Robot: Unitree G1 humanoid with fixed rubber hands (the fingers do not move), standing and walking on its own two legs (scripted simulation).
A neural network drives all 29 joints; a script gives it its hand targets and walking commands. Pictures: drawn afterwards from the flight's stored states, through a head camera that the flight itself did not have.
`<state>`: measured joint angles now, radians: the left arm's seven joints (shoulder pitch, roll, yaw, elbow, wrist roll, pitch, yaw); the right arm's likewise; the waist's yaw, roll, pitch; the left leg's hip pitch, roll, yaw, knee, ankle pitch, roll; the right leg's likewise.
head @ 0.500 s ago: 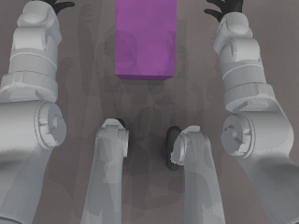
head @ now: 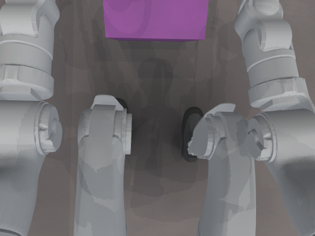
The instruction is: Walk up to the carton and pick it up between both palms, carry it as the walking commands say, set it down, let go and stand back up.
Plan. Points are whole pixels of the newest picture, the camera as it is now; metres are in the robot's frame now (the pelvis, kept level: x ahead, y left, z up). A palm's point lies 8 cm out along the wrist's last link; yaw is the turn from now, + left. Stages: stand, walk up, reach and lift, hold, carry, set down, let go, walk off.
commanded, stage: reach and lift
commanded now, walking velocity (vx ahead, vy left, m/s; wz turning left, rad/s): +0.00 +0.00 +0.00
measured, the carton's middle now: out of the picture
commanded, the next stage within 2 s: none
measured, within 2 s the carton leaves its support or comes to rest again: leaves its support in 1.96 s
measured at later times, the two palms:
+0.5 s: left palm out of the picture +0.53 +0.23 -0.26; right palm out of the picture +0.55 -0.12 -0.26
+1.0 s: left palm out of the picture +0.54 +0.20 -0.24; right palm out of the picture +0.55 -0.09 -0.24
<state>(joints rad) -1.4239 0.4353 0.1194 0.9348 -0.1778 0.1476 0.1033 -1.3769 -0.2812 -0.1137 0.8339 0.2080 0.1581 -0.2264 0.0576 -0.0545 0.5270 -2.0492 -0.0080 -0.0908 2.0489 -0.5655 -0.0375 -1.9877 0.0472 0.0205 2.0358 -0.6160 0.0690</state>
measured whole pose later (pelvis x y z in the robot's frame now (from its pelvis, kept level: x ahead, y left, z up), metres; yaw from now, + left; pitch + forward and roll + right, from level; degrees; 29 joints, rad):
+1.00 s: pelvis -0.01 -0.01 -0.06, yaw +0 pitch +32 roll -1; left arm -1.65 0.40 0.10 1.28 -0.16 0.04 0.06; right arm -1.57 -0.24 -0.05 1.13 0.19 0.09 -0.17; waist 0.05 -0.06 0.52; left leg -2.22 0.01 -0.07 2.20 -0.53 -0.05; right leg -2.19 0.09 0.06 2.21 -0.57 0.09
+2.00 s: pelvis -0.01 -0.01 -0.06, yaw +0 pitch +30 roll -1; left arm -1.54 0.38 0.17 1.03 -0.09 0.25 0.06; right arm -1.54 -0.21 -0.10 0.99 0.16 0.25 -0.22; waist 0.08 -0.08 0.53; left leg -2.19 0.00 -0.08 2.22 -0.56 -0.05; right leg -2.16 0.09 0.05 2.22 -0.60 0.08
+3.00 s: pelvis -0.03 -0.01 +0.00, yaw +2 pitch +26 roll -2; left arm -1.52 0.23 0.31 0.83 0.06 0.36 0.23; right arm -1.45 -0.04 -0.37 0.69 -0.09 0.39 -0.33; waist 0.06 -0.05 0.52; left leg -1.97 -0.04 -0.12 2.00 -0.48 -0.08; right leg -1.92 0.07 0.02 2.02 -0.55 0.06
